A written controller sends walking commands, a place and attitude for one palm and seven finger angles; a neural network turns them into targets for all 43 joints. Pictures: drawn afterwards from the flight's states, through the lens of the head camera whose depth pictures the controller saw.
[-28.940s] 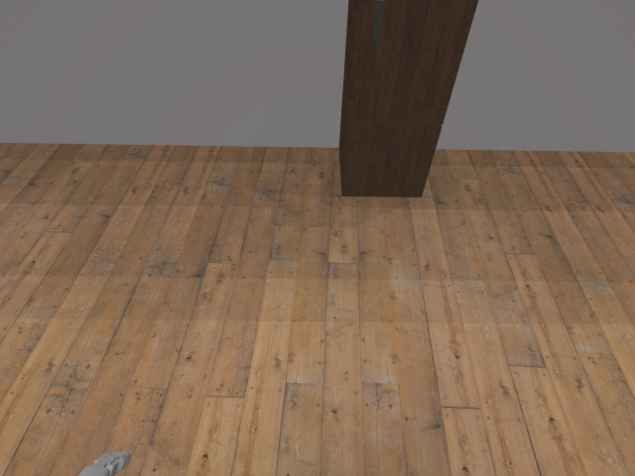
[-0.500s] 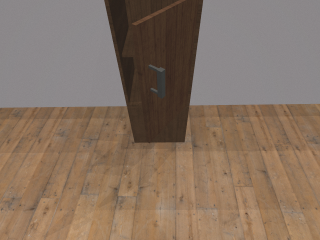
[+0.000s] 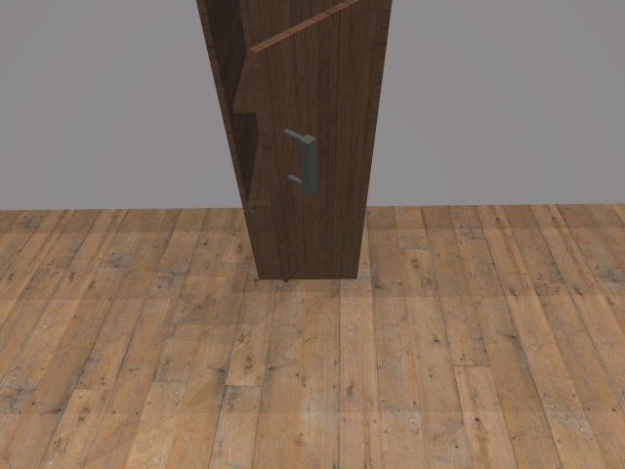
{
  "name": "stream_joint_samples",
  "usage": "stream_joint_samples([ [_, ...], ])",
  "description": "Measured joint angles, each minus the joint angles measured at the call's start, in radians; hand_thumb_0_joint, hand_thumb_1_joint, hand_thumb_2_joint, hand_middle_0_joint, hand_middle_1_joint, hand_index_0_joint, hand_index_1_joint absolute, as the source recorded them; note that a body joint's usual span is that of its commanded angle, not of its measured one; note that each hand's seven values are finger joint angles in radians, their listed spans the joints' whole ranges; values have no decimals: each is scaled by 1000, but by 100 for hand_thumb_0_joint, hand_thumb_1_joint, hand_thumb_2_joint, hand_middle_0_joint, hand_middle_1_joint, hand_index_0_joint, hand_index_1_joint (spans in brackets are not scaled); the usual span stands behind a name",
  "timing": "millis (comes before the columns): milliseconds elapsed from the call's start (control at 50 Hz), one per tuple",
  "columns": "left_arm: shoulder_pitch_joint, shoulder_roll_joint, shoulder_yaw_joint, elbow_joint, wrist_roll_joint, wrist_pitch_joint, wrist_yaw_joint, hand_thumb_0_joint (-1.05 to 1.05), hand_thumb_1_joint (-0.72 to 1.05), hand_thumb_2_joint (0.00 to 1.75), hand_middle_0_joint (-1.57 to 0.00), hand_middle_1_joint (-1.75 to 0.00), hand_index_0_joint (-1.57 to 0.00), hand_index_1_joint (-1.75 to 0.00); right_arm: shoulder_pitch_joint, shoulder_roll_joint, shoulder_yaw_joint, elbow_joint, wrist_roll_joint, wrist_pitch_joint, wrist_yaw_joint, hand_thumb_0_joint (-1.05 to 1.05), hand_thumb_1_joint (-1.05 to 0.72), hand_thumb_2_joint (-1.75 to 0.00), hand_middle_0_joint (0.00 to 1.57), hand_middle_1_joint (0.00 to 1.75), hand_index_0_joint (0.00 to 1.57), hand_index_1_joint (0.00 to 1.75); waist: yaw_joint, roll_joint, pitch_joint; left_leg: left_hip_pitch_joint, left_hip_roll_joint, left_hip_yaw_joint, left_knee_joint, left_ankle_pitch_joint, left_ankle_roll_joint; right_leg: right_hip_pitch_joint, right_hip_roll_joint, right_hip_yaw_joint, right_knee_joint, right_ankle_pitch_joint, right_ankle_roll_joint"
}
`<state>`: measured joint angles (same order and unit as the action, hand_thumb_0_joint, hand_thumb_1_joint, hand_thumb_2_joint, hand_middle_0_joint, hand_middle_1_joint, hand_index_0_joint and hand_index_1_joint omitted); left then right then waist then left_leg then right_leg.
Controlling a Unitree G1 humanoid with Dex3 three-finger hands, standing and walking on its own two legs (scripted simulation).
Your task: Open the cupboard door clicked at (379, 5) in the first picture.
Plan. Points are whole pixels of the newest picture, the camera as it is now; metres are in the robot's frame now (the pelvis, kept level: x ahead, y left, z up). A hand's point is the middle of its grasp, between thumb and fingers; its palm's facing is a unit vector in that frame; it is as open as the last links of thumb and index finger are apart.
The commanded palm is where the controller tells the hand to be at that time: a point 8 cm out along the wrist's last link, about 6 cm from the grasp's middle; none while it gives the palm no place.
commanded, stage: walk to a spot facing it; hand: left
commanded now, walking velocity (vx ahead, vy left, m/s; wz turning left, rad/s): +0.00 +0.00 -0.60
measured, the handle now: (299, 162) +0.62 +0.06 +0.03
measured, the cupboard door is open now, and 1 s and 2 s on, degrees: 52 52 52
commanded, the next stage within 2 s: none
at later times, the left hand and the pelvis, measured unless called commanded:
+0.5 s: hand out of the picture +0.10 +0.18 -0.17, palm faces -0.13 -0.95 -0.27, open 7.4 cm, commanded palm none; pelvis +0.00 -0.01 -0.02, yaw -12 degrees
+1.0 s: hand (226, 451) +0.18 +0.15 -0.18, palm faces -0.41 -0.88 -0.22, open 7.4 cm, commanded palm none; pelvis +0.01 +0.00 -0.01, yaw -30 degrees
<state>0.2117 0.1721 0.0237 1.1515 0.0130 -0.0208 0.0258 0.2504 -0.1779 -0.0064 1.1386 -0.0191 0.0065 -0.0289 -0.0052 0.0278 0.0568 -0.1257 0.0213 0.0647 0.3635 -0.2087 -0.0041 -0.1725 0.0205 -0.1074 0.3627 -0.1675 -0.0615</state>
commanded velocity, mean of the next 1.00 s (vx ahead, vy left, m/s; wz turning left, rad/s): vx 0.00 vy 0.00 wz -0.60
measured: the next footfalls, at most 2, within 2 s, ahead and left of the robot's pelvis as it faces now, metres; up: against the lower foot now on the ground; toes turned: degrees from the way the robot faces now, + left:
left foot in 0.88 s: +0.11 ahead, +0.10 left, +0.00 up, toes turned -27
right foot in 1.16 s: -0.03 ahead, -0.16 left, +0.00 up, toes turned -39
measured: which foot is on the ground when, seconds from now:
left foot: down 0.00-0.52, up 0.54-0.86, down 0.88-1.00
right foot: down 0.00-0.86, up 0.88-1.00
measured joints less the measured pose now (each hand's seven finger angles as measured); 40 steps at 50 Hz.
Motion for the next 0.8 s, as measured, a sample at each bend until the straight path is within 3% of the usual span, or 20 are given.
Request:
stream_joint_samples([
  [120, -2, 2, 11, -13, 0, 15, 2, 0, 91, 90, -20, -30, -20, -30, -7, -4, -6, -10, -1, 10, -9, 0, -91, -89, 20, 30, 20, 30, 8, 2, 2, -12, 14, 19, 29, -21, -5, -16, 13, 18, 17, -6, -4],
  [320, -10, 11, 49, -70, 9, 67, -20, 0, 91, 90, -20, -30, -20, -30, -14, 5, -34, -81, 0, 28, -17, 0, -91, -89, 20, 30, 20, 30, 5, -21, 27, -76, 42, 105, 139, -88, 1, -122, 38, 100, 140, -41, -1],
  [440, -46, 21, 68, -126, 11, 86, -38, 0, 91, 90, -20, -30, -20, -30, -6, -13, -44, -109, -15, 16, -22, 0, -90, -89, 20, 30, 20, 30, 9, -8, 54, -64, 60, 160, 153, -104, 1, -239, 4, 93, 503, -273, 39],
  [480, -54, 21, 69, -149, 11, 79, -42, 0, 91, 90, -20, -30, -20, -29, -9, -24, -46, -115, -19, 19, -18, 0, -90, -89, 20, 30, 20, 30, 13, 14, 61, -60, 84, 170, 168, -114, -13, -216, -16, 75, 464, -275, 45],
  [520, -47, 31, 69, -175, 12, 64, -45, 0, 91, 90, -20, -30, -20, -29, -12, -31, -48, -125, -14, 26, -13, 0, -90, -89, 20, 30, 20, 30, 20, 21, 56, -79, 110, 183, 227, -148, -33, -162, -32, 75, 319, -149, 43],
  [540, -41, 44, 71, -186, 15, 52, -42, 0, 91, 90, -20, -30, -20, -30, -18, -29, -49, -132, -8, 33, -9, 0, -90, -89, 20, 30, 20, 30, 25, 3, 48, -111, 107, 175, 299, -196, -40, -154, -37, 100, 274, -102, 29],
  [580, -51, 42, 72, -185, 12, 41, -27, 0, 91, 90, -20, -30, -20, -30, -60, -43, -56, -144, 3, 52, -4, 0, -90, -89, 20, 30, 20, 30, 27, 19, 71, -188, 91, 73, 502, -311, -43, -166, -6, 110, 302, -140, 19],
  [640, -41, 39, 69, -191, 13, 44, -12, 0, 91, 90, -20, -30, -20, -30, -122, -53, -62, -175, 9, 58, -1, 1, -91, -89, 20, 30, 20, 30, 30, 8, 88, -280, 49, -3, 685, -322, -50, -156, 19, 146, 249, -125, 17],
  [700, -23, 42, 67, -190, 15, 48, -4, 0, 91, 90, -20, -30, -20, -30, -174, -48, -60, -214, 14, 47, -1, 1, -91, -89, 20, 30, 20, 30, 38, -26, 88, -308, 22, -28, 663, -295, -58, -145, 32, 201, 182, -73, 18],
  [800, 0, 46, 64, -190, 19, 60, -12, 0, 91, 90, -21, -30, -20, -30, -221, -37, -53, -264, 23, 30, -3, 0, -91, -89, 20, 30, 20, 30, 48, -57, 66, -263, -2, -57, 447, -240, -56, -143, 53, 276, 139, -38, 33],
])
